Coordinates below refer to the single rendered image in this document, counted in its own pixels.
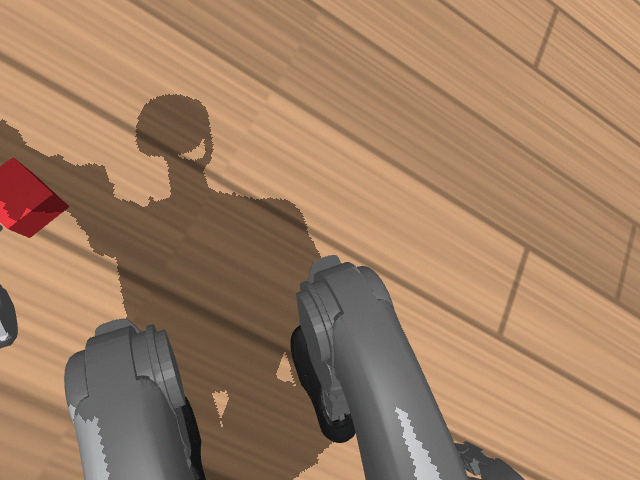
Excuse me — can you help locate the right robot hand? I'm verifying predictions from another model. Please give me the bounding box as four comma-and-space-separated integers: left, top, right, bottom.
455, 441, 525, 480

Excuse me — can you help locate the left robot foot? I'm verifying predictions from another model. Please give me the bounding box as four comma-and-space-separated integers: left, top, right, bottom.
181, 396, 206, 480

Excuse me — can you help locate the cube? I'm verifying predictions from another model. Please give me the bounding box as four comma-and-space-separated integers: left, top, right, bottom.
0, 157, 69, 238

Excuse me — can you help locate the left robot arm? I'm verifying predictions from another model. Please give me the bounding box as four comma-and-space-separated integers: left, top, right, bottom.
0, 284, 18, 348

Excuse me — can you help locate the right robot foot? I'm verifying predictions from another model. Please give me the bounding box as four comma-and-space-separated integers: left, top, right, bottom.
290, 326, 356, 443

